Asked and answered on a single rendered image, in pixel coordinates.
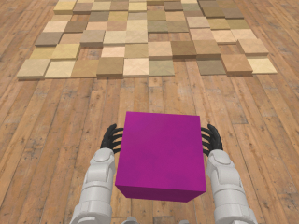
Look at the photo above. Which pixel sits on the robot right hand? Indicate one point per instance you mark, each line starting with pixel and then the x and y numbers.
pixel 214 139

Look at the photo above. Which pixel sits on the robot left forearm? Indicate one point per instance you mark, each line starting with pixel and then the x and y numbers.
pixel 95 198

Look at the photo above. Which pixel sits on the robot left hand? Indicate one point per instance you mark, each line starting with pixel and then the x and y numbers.
pixel 108 138

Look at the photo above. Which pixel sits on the carton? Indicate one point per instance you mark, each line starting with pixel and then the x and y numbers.
pixel 161 157

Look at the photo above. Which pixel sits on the robot left shin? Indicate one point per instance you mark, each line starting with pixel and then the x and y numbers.
pixel 131 218

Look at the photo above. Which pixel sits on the robot right forearm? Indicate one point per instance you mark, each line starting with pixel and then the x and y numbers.
pixel 231 205

